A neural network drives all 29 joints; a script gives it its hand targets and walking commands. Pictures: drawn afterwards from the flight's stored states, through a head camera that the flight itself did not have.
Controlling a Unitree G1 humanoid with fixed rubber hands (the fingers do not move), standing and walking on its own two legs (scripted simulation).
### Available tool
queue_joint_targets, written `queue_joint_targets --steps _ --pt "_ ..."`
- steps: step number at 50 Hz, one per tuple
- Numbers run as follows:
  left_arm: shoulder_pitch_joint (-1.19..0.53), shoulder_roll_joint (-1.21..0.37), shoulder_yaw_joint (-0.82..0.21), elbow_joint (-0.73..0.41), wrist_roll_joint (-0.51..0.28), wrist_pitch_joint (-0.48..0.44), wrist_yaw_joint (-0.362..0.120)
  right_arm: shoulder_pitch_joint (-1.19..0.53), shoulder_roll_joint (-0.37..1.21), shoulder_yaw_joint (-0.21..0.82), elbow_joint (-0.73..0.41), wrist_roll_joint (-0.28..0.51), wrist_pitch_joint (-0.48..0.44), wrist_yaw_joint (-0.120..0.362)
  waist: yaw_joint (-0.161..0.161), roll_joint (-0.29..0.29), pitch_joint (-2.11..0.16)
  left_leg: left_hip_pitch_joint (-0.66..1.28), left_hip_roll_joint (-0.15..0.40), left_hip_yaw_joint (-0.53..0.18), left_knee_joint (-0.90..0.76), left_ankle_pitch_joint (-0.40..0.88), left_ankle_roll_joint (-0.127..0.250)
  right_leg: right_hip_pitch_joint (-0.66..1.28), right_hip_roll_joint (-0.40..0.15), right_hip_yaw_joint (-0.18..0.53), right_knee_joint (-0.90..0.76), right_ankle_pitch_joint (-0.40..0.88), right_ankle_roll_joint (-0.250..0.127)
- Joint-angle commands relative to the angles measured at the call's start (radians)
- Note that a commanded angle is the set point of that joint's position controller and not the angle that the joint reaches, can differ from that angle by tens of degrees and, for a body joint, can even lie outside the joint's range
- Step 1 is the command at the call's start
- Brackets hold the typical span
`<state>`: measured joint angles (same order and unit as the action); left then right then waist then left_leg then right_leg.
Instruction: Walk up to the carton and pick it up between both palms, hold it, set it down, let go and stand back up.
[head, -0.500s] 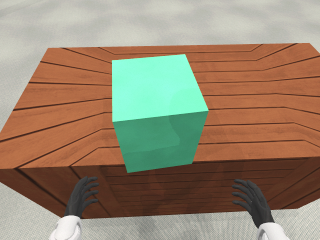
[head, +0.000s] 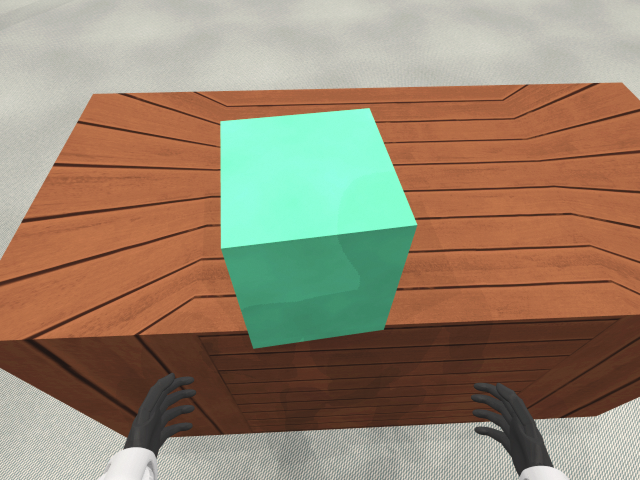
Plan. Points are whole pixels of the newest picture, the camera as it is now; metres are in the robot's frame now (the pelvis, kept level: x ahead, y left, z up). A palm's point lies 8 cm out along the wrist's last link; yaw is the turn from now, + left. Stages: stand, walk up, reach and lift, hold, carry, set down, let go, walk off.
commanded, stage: let go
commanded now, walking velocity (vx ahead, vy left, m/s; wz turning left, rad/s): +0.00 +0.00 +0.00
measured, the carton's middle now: (308, 233) +0.43 +0.07 +0.04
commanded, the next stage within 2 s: stand in 0.48 s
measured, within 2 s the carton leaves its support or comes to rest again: neither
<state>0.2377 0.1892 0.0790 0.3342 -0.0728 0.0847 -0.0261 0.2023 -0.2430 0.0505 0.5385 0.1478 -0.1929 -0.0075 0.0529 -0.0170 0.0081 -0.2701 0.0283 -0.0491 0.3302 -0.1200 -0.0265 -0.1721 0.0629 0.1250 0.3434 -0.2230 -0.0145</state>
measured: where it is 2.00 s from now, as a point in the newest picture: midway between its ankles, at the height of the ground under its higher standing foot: outside the picture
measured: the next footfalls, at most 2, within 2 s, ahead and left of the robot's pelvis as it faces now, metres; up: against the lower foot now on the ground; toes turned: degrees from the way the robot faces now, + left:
none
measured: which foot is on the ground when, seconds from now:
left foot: down 0.00-1.00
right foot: down 0.00-1.00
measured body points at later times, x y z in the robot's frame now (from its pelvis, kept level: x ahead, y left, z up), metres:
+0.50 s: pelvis +0.01 +0.00 +0.00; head +0.05 +0.01 +0.45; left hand +0.17 +0.25 -0.08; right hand +0.19 -0.22 -0.09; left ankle +0.03 +0.14 -0.75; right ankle -0.03 -0.11 -0.75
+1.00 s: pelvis +0.01 +0.01 -0.01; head +0.03 +0.02 +0.44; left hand +0.16 +0.31 -0.08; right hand +0.17 -0.26 -0.10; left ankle +0.03 +0.15 -0.75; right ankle -0.03 -0.11 -0.75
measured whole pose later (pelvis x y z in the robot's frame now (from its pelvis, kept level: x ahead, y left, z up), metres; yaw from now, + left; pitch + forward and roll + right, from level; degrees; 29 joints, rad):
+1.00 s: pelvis +0.01 +0.01 -0.01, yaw +0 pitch +0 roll +0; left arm 0.24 0.38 0.08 0.53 0.00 -0.01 -0.01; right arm 0.20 -0.31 0.00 0.69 0.04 -0.03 0.00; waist 0.05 -0.02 0.02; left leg -0.29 0.02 -0.05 0.52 -0.24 -0.03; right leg -0.17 0.07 0.12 0.51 -0.33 -0.02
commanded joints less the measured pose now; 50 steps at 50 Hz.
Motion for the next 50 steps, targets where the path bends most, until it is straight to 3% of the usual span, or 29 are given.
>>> queue_joint_targets --steps 1,7,23,24,25,28,30,41,50 --pt "-0.053 0.126 -0.005 0.023 0.023 -0.026 -0.014 -0.08 -0.036 -0.019 -0.02 -0.107 -0.051 -0.031 -0.065 -0.063 -0.072 0.352 -0.045 0.139 0.021 0.033 0.033 -0.111 -0.048 -0.129 -0.09 0.192 0.046" --pt "-0.071 0.14 -0.005 0.052 0.026 -0.023 -0.019 -0.087 -0.023 -0.027 0.026 -0.127 -0.061 -0.041 -0.07 -0.056 -0.068 0.355 -0.044 0.14 0.03 0.027 0.033 -0.119 -0.049 -0.131 -0.089 0.177 0.046" --pt "-0.045 0.132 -0.014 0.08 0.046 -0.02 -0.021 -0.076 -0.059 -0.049 0.121 -0.135 -0.112 -0.039 -0.09 -0.052 -0.081 0.371 -0.037 0.122 0.05 0.067 0.028 -0.122 -0.045 -0.137 -0.075 0.295 0.042" --pt "-0.033 0.349 0.056 0.109 0.128 -0.072 0.018 -0.017 -0.313 -0.124 0.161 -0.224 -0.004 -0.022 -0.01 -0.047 -0.238 0.219 0.065 0.008 0.164 0.346 0.05 0.067 -0.113 -0.017 0.093 0.354 0.019" --pt "-0.008 0.344 0.062 0.127 0.126 -0.088 0.026 -0.031 -0.308 -0.132 0.146 -0.219 0.045 -0.017 -0.021 -0.083 -0.268 0.189 0.065 0.007 0.167 0.33 0.052 0.093 -0.113 -0.007 0.098 0.337 0.015" --pt "-0.028 0.301 0.044 0.151 0.121 -0.103 0.029 -0.051 -0.274 -0.126 0.128 -0.207 0.102 -0.011 -0.036 -0.068 -0.14 0.125 0.048 -0.002 0.154 0.159 0.06 0.003 -0.113 0.028 0.078 0.205 0.002" --pt "-0.034 0.3 0.037 0.166 0.118 -0.108 0.027 -0.05 -0.278 -0.126 0.126 -0.201 0.113 -0.004 -0.043 -0.068 -0.104 0.118 0.044 -0.015 0.161 0.113 0.066 -0.042 -0.113 0.042 0.062 0.165 -0.005" --pt "-0.016 0.369 0.029 0.213 0.11 -0.125 0.033 -0.042 -0.311 -0.137 0.134 -0.196 0.148 0.016 -0.043 -0.039 -0.14 0.129 0.038 -0.025 0.171 0.168 0.074 0.017 -0.12 0.058 0.095 0.266 -0.017" --pt "-0.006 0.367 0.028 0.232 0.11 -0.132 0.035 -0.046 -0.314 -0.139 0.13 -0.195 0.153 0.016 -0.038 -0.038 -0.141 0.133 0.039 -0.029 0.169 0.156 0.082 0.017 -0.125 0.063 0.091 0.267 -0.02"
